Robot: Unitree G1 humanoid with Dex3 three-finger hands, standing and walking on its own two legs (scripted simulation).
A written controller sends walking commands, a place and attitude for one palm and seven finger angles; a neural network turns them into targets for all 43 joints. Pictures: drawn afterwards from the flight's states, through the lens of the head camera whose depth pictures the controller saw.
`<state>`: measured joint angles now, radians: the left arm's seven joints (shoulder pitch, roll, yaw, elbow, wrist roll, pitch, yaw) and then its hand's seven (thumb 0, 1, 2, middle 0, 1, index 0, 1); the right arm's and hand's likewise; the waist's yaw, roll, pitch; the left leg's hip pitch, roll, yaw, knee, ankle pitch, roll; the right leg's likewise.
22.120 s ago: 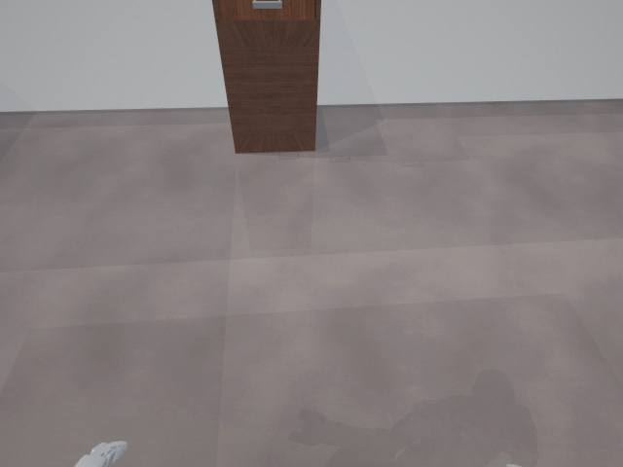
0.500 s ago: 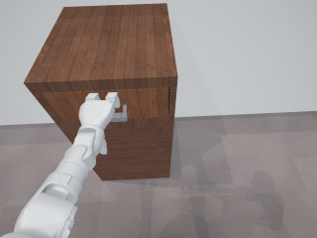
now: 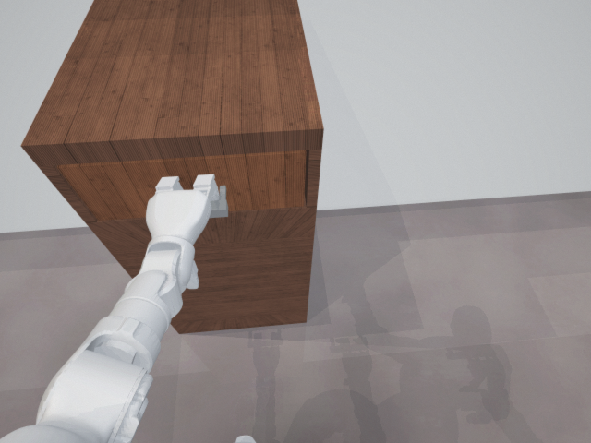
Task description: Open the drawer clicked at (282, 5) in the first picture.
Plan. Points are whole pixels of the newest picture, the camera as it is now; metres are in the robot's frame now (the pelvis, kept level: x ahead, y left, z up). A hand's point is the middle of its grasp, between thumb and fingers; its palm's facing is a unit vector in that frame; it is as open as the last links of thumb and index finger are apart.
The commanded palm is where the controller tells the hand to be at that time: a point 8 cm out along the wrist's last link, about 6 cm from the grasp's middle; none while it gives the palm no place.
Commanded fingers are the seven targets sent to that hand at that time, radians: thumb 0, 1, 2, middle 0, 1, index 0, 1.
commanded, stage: lower the fingers behind the handle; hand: left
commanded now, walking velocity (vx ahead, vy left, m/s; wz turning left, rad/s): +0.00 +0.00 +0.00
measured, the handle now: (193, 201) +0.49 +0.16 +0.00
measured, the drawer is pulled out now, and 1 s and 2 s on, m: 0.00 0.00 0.01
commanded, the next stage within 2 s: close the thumb around the handle in 0.72 s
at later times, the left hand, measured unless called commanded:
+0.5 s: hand (192, 236) +0.44 +0.16 -0.03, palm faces -0.03 -0.04 -1.00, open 13.8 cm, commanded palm +0.41 +0.16 +0.03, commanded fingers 0.00 -0.50 0.30 -0.30 -1.20 -0.30 -1.20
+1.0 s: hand (192, 237) +0.43 +0.16 -0.02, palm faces -0.03 -0.04 -1.00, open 13.0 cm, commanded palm +0.41 +0.17 +0.03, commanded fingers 0.00 0.06 0.54 -0.34 -1.26 -0.34 -1.26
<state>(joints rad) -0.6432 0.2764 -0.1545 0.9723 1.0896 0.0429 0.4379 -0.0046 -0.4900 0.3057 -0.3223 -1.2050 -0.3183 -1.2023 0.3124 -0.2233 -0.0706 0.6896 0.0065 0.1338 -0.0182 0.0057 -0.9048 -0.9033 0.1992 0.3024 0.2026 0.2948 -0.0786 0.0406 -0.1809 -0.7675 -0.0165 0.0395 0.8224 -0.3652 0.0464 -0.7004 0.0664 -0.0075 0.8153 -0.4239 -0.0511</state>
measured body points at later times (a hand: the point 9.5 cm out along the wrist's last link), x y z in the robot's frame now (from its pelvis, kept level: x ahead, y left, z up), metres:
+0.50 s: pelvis +0.00 +0.00 -0.01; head +0.08 -0.01 +0.43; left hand +0.43 +0.16 +0.03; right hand +0.05 -0.26 -0.15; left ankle +0.01 +0.09 -0.70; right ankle -0.03 -0.09 -0.70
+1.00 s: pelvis +0.00 +0.00 -0.01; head +0.08 -0.01 +0.43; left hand +0.43 +0.16 +0.03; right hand +0.06 -0.26 -0.15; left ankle +0.01 +0.09 -0.70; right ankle -0.03 -0.09 -0.70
